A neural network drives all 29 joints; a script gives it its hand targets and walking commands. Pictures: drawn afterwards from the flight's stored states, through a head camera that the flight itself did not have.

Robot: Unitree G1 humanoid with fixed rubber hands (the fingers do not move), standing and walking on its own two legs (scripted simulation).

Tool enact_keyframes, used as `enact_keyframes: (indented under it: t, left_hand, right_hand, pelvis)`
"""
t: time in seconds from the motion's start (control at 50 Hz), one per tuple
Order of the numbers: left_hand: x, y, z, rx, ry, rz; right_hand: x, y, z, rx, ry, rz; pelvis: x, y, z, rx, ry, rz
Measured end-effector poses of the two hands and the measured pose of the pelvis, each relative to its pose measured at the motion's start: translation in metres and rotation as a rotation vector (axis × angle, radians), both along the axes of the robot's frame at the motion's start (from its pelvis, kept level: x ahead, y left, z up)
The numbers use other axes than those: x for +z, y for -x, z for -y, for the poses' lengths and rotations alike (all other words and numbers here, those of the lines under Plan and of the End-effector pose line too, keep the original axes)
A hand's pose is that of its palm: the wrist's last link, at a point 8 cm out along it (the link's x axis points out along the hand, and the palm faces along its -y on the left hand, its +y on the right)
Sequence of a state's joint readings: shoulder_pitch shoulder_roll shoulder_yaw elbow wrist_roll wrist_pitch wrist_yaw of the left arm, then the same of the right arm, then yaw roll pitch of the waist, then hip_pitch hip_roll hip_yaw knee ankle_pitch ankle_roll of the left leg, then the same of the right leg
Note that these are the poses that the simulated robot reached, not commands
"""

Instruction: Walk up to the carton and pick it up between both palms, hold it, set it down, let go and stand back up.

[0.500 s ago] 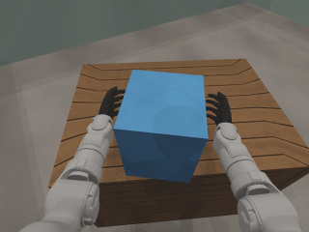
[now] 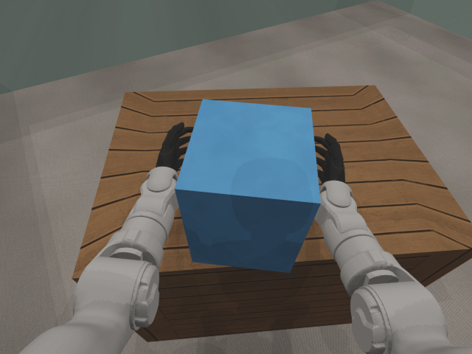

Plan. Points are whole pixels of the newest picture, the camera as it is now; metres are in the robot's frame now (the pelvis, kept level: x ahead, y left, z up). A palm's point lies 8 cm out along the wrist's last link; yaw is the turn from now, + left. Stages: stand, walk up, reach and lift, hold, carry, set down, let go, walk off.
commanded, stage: reach and lift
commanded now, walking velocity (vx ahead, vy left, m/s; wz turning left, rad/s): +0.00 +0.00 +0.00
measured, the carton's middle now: (248, 189) +0.41 -0.02 +0.03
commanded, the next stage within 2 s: none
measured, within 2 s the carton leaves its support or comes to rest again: leaves its support in 1.50 s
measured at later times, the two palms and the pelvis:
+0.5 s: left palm (168, 168) +0.42 +0.13 +0.09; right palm (332, 185) +0.38 -0.16 +0.08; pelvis +0.02 +0.00 +0.01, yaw +1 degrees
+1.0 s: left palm (168, 167) +0.43 +0.13 +0.08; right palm (330, 185) +0.38 -0.16 +0.07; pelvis +0.03 +0.00 +0.02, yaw +1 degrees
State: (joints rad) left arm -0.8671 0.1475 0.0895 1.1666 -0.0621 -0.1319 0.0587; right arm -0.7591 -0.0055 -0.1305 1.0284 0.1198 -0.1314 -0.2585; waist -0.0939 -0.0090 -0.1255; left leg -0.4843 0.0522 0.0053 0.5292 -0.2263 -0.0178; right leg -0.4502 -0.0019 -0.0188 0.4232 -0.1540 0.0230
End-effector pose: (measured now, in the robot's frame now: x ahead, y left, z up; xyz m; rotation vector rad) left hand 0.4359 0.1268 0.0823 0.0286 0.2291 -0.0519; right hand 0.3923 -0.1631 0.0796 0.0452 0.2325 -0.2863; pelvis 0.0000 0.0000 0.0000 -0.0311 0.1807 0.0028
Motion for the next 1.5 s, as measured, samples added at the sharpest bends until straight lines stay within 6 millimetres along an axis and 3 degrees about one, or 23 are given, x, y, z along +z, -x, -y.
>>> enact_keyframes:
  t: [0.2, 0.38, 0.84, 1.5]
  left_hand:
    - [0.0, 0.001, 0.0, -0.009, -0.007, 0.022]
    - [0.007, 0.01, 0.002, -0.03, -0.026, 0.078]
    - [0.002, 0.005, 0.0, -0.032, -0.045, 0.036]
    - [0.008, 0.013, 0.0, -0.03, -0.072, 0.093]
  right_hand:
    - [0.0, 0.003, -0.001, -0.008, 0.021, 0.026]
    - [0.003, 0.016, -0.001, -0.016, 0.067, 0.093]
    - [-0.005, 0.009, -0.002, -0.01, 0.064, 0.102]
    - [-0.003, 0.017, -0.002, -0.009, 0.059, 0.175]
  pelvis:
    - [0.005, -0.001, -0.003, 0.005, -0.007, 0.035]
    - [0.013, -0.014, -0.006, 0.014, -0.014, 0.119]
    - [0.015, -0.033, -0.001, 0.019, -0.012, 0.17]
    - [0.016, -0.027, 0.001, 0.019, -0.012, 0.152]
